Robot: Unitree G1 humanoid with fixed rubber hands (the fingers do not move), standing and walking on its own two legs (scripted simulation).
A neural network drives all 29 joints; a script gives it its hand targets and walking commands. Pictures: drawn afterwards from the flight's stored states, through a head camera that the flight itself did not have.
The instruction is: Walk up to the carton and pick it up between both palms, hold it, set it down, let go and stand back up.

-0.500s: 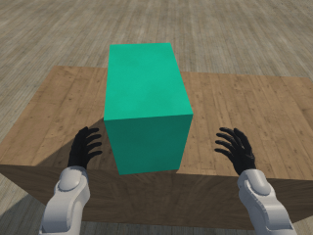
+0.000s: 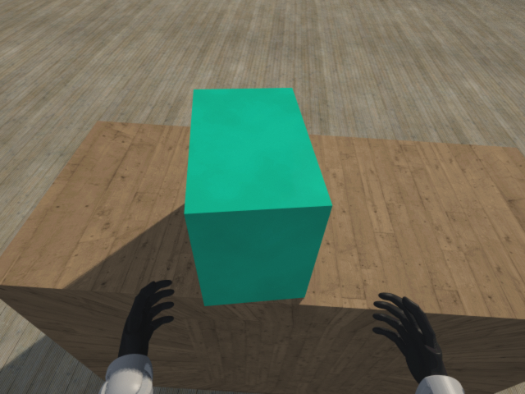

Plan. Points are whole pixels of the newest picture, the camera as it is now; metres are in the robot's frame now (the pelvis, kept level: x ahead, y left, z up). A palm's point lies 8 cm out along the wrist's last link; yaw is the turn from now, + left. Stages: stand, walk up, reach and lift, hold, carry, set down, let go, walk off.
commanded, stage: set down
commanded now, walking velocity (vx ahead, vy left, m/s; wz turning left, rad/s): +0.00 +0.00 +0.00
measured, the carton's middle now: (249, 194) +0.45 +0.08 +0.05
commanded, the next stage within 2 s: let go in 1.12 s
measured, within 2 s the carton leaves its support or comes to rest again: neither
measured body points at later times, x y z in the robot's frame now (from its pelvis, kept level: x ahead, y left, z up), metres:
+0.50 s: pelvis +0.02 +0.02 +0.00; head +0.03 +0.04 +0.45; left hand +0.19 +0.24 -0.04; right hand +0.21 -0.19 -0.04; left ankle +0.01 +0.15 -0.75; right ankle +0.00 -0.08 -0.75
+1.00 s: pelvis +0.02 +0.03 +0.00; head +0.03 +0.04 +0.45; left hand +0.17 +0.25 -0.09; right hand +0.18 -0.20 -0.08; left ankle +0.01 +0.15 -0.75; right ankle +0.00 -0.08 -0.75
